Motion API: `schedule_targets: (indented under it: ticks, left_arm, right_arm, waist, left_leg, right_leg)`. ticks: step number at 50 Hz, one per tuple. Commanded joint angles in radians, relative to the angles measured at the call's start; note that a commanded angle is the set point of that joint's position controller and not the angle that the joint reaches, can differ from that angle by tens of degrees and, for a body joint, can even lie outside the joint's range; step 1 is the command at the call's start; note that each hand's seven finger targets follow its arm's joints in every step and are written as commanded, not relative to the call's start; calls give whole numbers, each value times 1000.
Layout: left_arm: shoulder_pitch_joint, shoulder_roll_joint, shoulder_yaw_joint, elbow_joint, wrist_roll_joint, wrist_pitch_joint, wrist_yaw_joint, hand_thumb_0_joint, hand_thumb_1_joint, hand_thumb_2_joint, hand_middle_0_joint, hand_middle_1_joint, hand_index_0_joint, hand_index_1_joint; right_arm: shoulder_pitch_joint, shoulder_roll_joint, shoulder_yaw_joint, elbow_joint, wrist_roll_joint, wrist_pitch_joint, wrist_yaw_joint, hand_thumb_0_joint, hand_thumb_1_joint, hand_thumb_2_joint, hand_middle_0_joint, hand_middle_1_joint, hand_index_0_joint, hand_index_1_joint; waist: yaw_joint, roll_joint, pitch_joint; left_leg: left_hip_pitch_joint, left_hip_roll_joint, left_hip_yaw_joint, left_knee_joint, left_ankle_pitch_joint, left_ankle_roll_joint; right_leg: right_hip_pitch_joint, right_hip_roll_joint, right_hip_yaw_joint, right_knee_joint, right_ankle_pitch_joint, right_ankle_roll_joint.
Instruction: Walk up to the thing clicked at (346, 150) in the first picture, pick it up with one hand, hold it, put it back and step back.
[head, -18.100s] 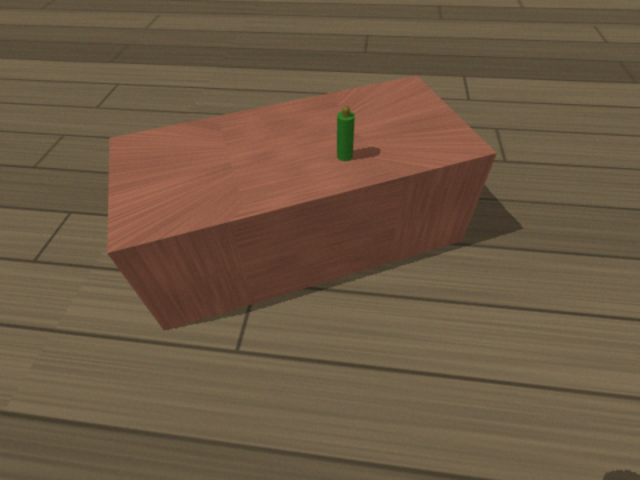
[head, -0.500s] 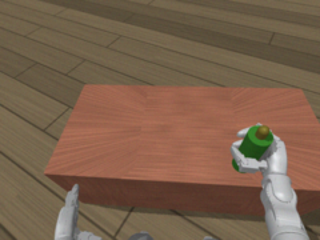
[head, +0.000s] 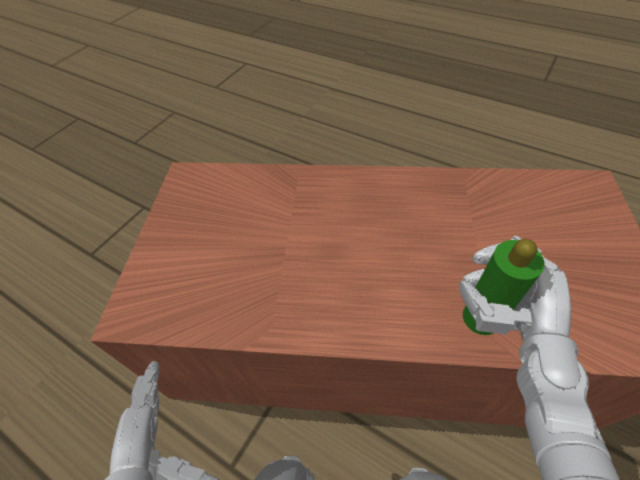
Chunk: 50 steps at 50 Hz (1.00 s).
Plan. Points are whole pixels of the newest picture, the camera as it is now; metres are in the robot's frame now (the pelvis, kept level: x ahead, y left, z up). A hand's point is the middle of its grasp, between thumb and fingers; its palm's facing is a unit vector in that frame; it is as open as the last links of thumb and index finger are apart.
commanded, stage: crouch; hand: right
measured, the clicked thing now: (501, 286) +0.34 -0.17 +0.04
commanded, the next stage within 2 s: lower in 1.20 s
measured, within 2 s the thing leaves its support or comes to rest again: rests again in 1.98 s
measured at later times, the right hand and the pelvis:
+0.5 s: hand (471, 267) +0.43 -0.18 -0.06, palm faces +0.15 +0.99 +0.00, open 6.9 cm; pelvis -0.02 +0.00 -0.06, yaw +1 degrees
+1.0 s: hand (460, 267) +0.47 -0.18 -0.11, palm faces +0.15 +0.99 +0.00, open 6.9 cm; pelvis -0.01 +0.00 -0.09, yaw +2 degrees
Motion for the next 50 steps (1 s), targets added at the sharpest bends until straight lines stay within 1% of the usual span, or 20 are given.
schedule_targets:
  ticks: [1,4,5,12,14,16,21,28,29,31,33,35,38,39,41,42,45,47,49,50]
  left_arm:
    - [-9,121,62,-145,6,-53,9,0,-537,42,-51,-56,-57,-51]
    - [-39,149,85,-213,10,-59,6,0,-541,42,-54,-57,-59,-52]
    - [-35,165,102,-217,13,-65,5,0,-538,41,-53,-57,-58,-51]
    - [28,122,51,-313,37,-84,-19,0,-539,42,-57,-60,-63,-54]
    - [51,192,107,-337,43,-81,-18,0,-537,43,-56,-61,-62,-54]
    - [35,202,107,-410,49,-84,-22,0,-538,46,-55,-61,-61,-55]
    - [58,154,56,-423,59,-68,-41,0,-533,45,-56,-61,-62,-54]
    - [81,228,105,-543,74,-46,-49,0,-528,40,-55,-60,-64,-52]
    - [73,202,77,-572,72,-42,-54,0,-527,41,-55,-61,-64,-52]
    - [139,218,106,-519,73,-28,-53,0,-531,44,-54,-58,-61,-51]
    - [142,205,88,-524,79,-25,-65,0,-530,44,-52,-57,-58,-51]
    - [87,253,121,-609,82,-22,-63,0,-527,39,-54,-56,-61,-48]
    - [141,234,127,-546,84,-9,-72,0,-525,40,-53,-57,-60,-49]
    - [125,199,88,-535,83,-12,-76,0,-527,40,-52,-56,-59,-48]
    - [104,246,120,-626,89,-8,-72,0,-523,36,-51,-55,-60,-45]
    - [110,200,77,-607,92,-4,-80,0,-529,45,-50,-55,-56,-49]
    - [106,226,106,-605,85,-4,-78,0,-528,44,-50,-55,-56,-48]
    - [102,264,137,-640,90,-1,-76,0,-521,37,-51,-55,-60,-45]
    - [150,239,113,-589,93,7,-81,0,-517,37,-51,-57,-60,-47]
    - [143,228,100,-591,90,6,-84,0,-520,37,-51,-57,-60,-47]
  right_arm:
    - [-438,-150,-76,-202,12,-142,4,0,-503,-1342,1372,1452,1397,1452]
    - [-516,-193,-116,-147,8,-167,12,0,-474,-1313,1335,1417,1360,1417]
    - [-516,-157,-89,-93,4,-173,20,0,-497,-1305,1340,1411,1362,1411]
    - [-725,-261,-162,0,-23,-253,29,0,-489,-1291,1316,1388,1338,1388]
    - [-714,-319,-216,95,-30,-259,27,0,-510,-1284,1325,1385,1343,1385]
    - [-811,-339,-219,56,-36,-278,28,0,-524,-1309,1349,1411,1367,1411]
    - [-905,-348,-228,156,-49,-307,31,0,-550,-1314,1359,1416,1375,1416]
    - [-930,-400,-275,221,-73,-314,31,0,-562,-1291,1346,1392,1358,1393]
    - [-950,-398,-274,210,-74,-318,30,0,-567,-1294,1351,1396,1364,1397]
    - [-921,-405,-284,259,-77,-313,29,0,-563,-1276,1342,1379,1353,1380]
    - [-841,-307,-238,361,-82,-303,41,0,-538,-1268,1334,1375,1345,1375]
    - [-995,-507,-344,179,-97,-333,20,0,-536,-1264,1327,1369,1339,1369]
    - [-885,-359,-274,348,-88,-321,36,0,-544,-1237,1312,1342,1320,1342]
    - [-853,-348,-278,406,-90,-318,41,0,-530,-1245,1315,1352,1325,1352]
    - [-1071,-550,-351,153,-111,-352,22,0,-514,-1241,1312,1350,1322,1350]
    - [-939,-438,-296,335,-115,-333,31,0,-524,-1245,1319,1354,1328,1354]
    - [-942,-456,-318,341,-102,-336,38,0,-500,-1236,1304,1343,1314,1344]
    - [-1044,-536,-344,245,-110,-346,30,0,-518,-1242,1313,1350,1322,1350]
    - [-990,-471,-316,351,-106,-339,35,0,-540,-1254,1328,1362,1336,1363]
    - [-991,-498,-332,356,-109,-339,36,0,-525,-1252,1321,1360,1330,1360]
  waist:
    - [21,-33,-293]
    - [33,-8,-326]
    - [55,9,-329]
    - [61,-88,-486]
    - [64,-86,-497]
    - [80,-107,-581]
    - [80,-182,-541]
    - [120,-169,-656]
    - [117,-178,-667]
    - [130,-204,-625]
    - [151,-186,-587]
    - [129,-245,-736]
    - [176,-226,-598]
    - [172,-210,-578]
    - [156,-292,-777]
    - [178,-259,-711]
    - [194,-252,-668]
    - [196,-297,-756]
    - [211,-292,-655]
    - [202,-295,-654]
  left_leg:
    - [57,-18,6,-78,238,7]
    - [48,-7,-22,-63,202,4]
    - [18,-12,-17,-48,194,1]
    - [-85,-23,-12,64,198,10]
    - [-102,-25,-16,90,205,9]
    - [-113,-31,-10,114,230,12]
    - [-220,-42,5,160,137,28]
    - [-231,-55,23,222,181,32]
    - [-230,-56,21,223,182,33]
    - [-285,-61,32,241,188,36]
    - [-325,-65,39,257,197,36]
    - [-302,-65,32,276,231,38]
    - [-370,-69,45,286,208,40]
    - [-382,-69,46,286,212,37]
    - [-319,-66,29,296,249,38]
    - [-341,-69,39,300,250,36]
    - [-342,-67,36,303,254,35]
    - [-332,-67,27,309,255,36]
    - [-387,-70,39,312,219,39]
    - [-389,-69,35,311,218,38]
  right_leg:
    - [102,21,10,-74,209,-25]
    - [44,27,6,-29,148,-32]
    - [36,22,13,-21,138,-33]
    - [-11,25,20,78,156,-23]
    - [-53,27,21,111,164,-24]
    - [-30,21,27,140,208,-23]
    - [-105,14,34,164,146,-13]
    - [-138,7,50,235,208,-13]
    - [-136,7,48,240,207,-13]
    - [-132,2,55,252,263,-8]
    - [-157,-1,62,272,300,-8]
    - [-86,-7,65,298,366,-6]
    - [-147,-9,73,302,356,-3]
    - [-178,-9,72,311,352,-7]
    - [-89,-8,67,334,370,-9]
    - [-114,-5,63,343,363,-9]
    - [-181,-1,66,351,332,-14]
    - [-155,-1,65,366,319,-15]
    - [-189,-3,68,360,302,-10]
    - [-203,-3,69,367,295,-14]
